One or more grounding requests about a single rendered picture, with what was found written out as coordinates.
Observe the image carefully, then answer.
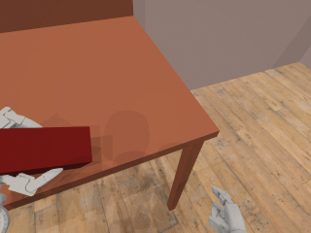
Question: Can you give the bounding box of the sponge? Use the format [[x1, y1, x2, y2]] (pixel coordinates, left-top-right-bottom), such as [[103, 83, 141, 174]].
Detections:
[[0, 126, 92, 177]]

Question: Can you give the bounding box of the left robot hand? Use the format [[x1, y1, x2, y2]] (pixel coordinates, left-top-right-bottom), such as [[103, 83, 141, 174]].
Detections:
[[0, 107, 64, 196]]

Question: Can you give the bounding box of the robot left forearm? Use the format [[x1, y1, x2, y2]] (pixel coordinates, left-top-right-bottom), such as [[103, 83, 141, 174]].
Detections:
[[0, 192, 11, 233]]

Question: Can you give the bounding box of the table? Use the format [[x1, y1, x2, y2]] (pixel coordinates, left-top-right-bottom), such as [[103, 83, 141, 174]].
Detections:
[[0, 0, 220, 212]]

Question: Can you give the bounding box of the right robot hand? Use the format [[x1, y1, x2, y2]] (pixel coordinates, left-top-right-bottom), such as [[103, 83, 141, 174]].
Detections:
[[208, 185, 247, 233]]

